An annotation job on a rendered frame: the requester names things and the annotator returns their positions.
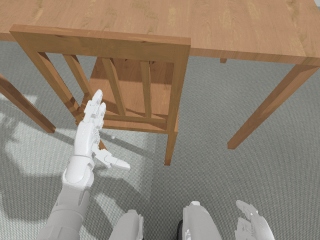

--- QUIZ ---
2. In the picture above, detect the left robot thigh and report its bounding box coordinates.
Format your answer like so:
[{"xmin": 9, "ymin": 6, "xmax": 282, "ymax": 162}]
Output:
[{"xmin": 108, "ymin": 213, "xmax": 144, "ymax": 240}]

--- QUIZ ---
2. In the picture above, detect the robot right hand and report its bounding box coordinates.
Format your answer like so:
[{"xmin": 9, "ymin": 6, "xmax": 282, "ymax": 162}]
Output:
[{"xmin": 234, "ymin": 200, "xmax": 275, "ymax": 240}]

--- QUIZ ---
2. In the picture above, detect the robot thigh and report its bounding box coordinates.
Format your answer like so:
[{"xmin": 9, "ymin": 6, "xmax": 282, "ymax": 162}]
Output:
[
  {"xmin": 108, "ymin": 213, "xmax": 144, "ymax": 240},
  {"xmin": 183, "ymin": 205, "xmax": 222, "ymax": 240}
]

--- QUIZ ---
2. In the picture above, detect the robot left hand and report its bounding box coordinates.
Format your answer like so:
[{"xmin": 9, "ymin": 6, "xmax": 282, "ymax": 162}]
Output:
[{"xmin": 73, "ymin": 89, "xmax": 131, "ymax": 170}]

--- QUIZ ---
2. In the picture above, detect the right robot thigh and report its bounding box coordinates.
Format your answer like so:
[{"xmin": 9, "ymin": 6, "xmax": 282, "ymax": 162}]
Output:
[{"xmin": 183, "ymin": 205, "xmax": 222, "ymax": 240}]

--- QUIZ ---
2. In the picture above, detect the left robot forearm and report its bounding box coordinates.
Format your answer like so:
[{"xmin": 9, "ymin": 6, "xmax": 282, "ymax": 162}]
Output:
[{"xmin": 36, "ymin": 155, "xmax": 95, "ymax": 240}]

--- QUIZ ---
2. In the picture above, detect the table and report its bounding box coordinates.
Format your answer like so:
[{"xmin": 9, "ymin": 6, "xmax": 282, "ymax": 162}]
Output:
[{"xmin": 0, "ymin": 0, "xmax": 320, "ymax": 150}]

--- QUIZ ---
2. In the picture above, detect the chair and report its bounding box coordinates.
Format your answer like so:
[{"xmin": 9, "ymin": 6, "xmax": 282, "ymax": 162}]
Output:
[{"xmin": 9, "ymin": 24, "xmax": 191, "ymax": 166}]

